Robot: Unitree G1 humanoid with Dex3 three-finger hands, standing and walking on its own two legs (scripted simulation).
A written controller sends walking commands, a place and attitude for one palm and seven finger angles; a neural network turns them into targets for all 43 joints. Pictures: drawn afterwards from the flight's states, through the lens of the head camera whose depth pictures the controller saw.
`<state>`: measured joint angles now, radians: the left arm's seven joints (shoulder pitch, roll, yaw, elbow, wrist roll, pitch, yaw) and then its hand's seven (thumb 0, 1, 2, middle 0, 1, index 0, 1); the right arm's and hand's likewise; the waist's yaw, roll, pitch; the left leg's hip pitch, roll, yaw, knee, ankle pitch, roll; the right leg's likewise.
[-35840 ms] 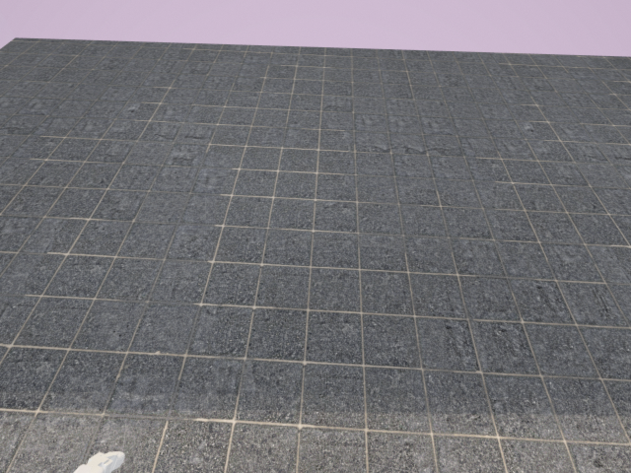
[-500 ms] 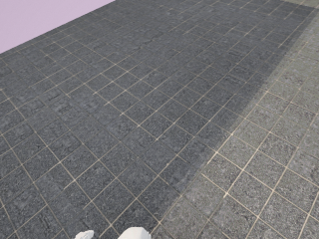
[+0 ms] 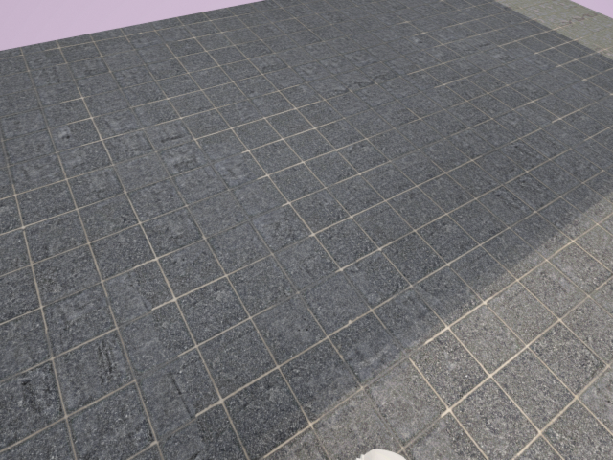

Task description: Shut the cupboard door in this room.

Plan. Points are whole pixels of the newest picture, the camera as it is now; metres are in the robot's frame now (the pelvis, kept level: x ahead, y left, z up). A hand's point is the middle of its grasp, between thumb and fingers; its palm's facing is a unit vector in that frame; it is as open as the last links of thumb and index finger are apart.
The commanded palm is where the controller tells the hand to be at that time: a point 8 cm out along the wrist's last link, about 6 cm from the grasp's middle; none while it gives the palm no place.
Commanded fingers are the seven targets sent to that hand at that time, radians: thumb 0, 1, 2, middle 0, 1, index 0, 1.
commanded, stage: turn or walk to find it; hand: left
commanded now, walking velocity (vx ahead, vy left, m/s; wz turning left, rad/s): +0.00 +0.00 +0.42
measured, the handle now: out of the picture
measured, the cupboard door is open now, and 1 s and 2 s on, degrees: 100 100 100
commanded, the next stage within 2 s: none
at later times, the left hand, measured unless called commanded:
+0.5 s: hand out of the picture +0.02 +0.15 -0.16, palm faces +0.24 -0.94 -0.25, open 7.4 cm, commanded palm none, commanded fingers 0.00 0.90 0.90 -0.20 -0.30 -0.20 -0.30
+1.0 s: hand out of the picture -0.04 +0.22 -0.17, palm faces +0.47 -0.85 -0.25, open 7.4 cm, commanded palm none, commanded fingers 0.00 0.90 0.90 -0.20 -0.30 -0.20 -0.30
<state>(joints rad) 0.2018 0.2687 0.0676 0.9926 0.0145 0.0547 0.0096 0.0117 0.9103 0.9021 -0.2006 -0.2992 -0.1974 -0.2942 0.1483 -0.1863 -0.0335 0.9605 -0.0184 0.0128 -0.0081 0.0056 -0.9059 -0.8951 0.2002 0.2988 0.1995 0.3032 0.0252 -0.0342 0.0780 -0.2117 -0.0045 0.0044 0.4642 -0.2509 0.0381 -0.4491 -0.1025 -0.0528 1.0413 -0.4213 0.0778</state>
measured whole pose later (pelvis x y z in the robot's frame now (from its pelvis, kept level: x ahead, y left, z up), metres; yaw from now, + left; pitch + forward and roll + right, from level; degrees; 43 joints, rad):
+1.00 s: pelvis -0.02 -0.01 +0.00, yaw +26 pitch +0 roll -1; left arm 0.16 0.25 0.06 0.96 0.01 0.05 0.01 0.01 0.91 0.90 -0.20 -0.30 -0.20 -0.29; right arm 0.15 -0.18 -0.03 0.96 -0.02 0.02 -0.01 0.01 -0.90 -0.89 0.20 0.30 0.20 0.30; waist 0.01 -0.02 0.08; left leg -0.20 -0.02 -0.03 0.46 -0.26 0.03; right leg -0.43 -0.09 -0.04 0.95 -0.44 0.09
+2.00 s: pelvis -0.02 -0.04 +0.00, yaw +52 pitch +0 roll +0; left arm 0.15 0.23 0.05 0.95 0.01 0.05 0.01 0.01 0.91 0.90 -0.20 -0.30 -0.20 -0.29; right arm 0.17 -0.18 -0.04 0.96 -0.02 0.03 0.00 0.01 -0.90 -0.89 0.20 0.30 0.20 0.30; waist 0.00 0.00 0.08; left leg -0.24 -0.02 -0.04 0.47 -0.23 0.01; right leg -0.38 -0.07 -0.05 0.83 -0.44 0.08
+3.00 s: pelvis +0.00 -0.08 -0.01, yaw +78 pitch -1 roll +1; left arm 0.15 0.19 0.04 0.93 0.02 0.00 0.01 0.01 0.91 0.90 -0.20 -0.30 -0.20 -0.29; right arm 0.18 -0.21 -0.06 0.97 -0.02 0.05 0.00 0.01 -0.90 -0.90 0.20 0.30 0.20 0.30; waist -0.01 0.05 0.08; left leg -0.33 -0.03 -0.08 0.70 -0.39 -0.02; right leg -0.28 -0.05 -0.11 0.59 -0.29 0.00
